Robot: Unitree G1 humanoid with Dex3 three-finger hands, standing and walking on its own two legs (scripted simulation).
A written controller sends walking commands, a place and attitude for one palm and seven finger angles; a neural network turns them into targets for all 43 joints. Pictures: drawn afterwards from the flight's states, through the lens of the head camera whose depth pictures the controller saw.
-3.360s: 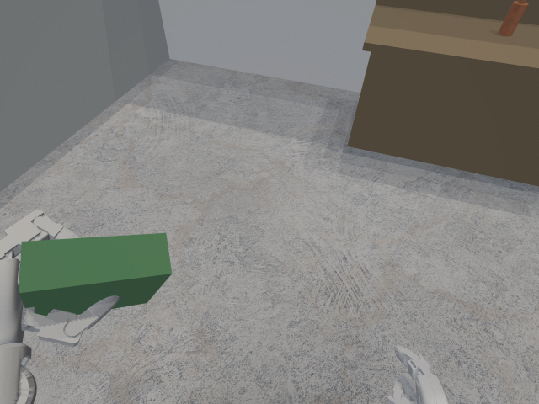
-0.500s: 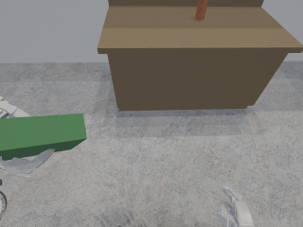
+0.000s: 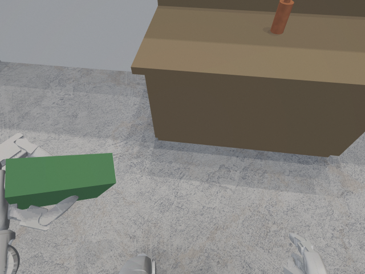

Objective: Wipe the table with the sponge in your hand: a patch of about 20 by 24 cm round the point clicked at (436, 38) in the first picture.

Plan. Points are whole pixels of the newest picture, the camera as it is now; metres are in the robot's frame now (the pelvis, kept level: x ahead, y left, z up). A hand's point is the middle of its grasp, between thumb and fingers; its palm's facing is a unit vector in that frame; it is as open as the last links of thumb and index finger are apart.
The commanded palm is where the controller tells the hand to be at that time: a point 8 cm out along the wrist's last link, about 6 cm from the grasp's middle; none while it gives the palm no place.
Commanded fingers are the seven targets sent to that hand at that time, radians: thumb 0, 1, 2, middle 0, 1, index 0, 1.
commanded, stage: walk to a spot facing it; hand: left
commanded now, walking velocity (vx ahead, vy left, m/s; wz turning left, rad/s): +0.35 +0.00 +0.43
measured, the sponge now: (77, 180) +0.24 +0.19 +0.14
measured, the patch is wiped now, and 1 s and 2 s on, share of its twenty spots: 0.00 0.00 0.00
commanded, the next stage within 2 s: turn to face it in 0.82 s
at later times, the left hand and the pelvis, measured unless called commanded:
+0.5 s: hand (57, 136) +0.31 +0.23 +0.17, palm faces +0.56 -0.66 -0.50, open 9.3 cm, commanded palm +0.25 +0.26 +0.18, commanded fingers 0.00 0.10 1.30 -1.20 -1.60 -1.20 -1.60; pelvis +0.15 -0.04 -0.02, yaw +12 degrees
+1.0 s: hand (28, 141) +0.30 +0.28 +0.17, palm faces +0.71 -0.56 -0.42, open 9.3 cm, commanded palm +0.22 +0.28 +0.18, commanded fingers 0.00 0.10 1.30 -1.20 -1.60 -1.20 -1.60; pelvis +0.20 -0.04 -0.01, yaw +26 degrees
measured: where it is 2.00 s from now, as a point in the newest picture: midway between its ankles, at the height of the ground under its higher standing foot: outside the picture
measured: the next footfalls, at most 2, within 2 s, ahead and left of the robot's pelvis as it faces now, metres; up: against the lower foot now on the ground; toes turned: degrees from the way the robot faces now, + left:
left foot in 0.10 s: +0.15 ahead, +0.13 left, +0.00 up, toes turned +11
right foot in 0.46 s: +0.27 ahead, -0.14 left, +0.00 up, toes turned +0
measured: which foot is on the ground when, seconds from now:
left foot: up 0.00-0.08, down 0.10-0.46, up 0.48-0.86, down 0.88-1.00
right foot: down 0.00-0.10, up 0.12-0.44, down 0.46-0.88, up 0.90-1.00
